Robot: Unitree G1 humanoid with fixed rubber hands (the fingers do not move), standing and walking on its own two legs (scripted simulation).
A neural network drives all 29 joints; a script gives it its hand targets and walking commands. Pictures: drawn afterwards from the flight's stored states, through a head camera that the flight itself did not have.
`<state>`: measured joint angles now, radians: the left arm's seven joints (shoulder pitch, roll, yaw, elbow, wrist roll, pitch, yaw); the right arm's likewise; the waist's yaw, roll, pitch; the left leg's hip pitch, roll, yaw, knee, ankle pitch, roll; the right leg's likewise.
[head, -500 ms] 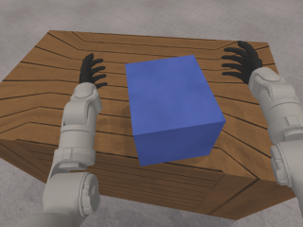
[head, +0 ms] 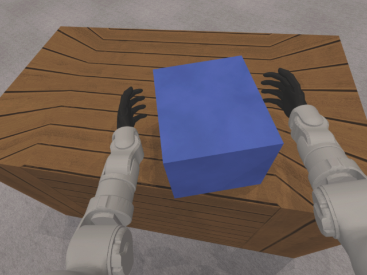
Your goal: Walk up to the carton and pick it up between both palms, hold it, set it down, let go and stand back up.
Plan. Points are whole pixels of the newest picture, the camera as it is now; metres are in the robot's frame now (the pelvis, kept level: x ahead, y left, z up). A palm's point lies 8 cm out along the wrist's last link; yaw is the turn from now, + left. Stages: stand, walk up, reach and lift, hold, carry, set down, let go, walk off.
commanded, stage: reach and lift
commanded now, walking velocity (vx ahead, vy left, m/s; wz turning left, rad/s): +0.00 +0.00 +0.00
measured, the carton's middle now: (207, 127) +0.44 +0.03 +0.01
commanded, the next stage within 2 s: none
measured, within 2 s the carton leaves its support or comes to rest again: neither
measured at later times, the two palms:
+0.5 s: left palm (138, 123) +0.39 +0.17 +0.08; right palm (282, 104) +0.47 -0.13 +0.08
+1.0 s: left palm (138, 124) +0.39 +0.17 +0.08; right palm (282, 108) +0.46 -0.13 +0.08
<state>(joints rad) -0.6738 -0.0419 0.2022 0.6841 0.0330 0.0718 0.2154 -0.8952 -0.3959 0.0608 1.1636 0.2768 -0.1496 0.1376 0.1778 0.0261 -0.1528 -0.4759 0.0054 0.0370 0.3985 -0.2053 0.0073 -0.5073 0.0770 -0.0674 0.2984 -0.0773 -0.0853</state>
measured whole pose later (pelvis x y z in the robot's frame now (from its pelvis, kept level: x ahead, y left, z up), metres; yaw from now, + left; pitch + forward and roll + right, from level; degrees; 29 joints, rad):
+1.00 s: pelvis -0.01 -0.03 +0.00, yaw +1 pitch +12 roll +1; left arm -0.77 -0.11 0.47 0.81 0.26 -0.03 0.17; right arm -0.93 -0.17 -0.23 1.15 -0.04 -0.11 0.03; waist 0.14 0.00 -0.08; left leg -0.39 0.02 0.02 0.35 -0.18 -0.03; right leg -0.43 0.10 -0.08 0.27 -0.07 -0.12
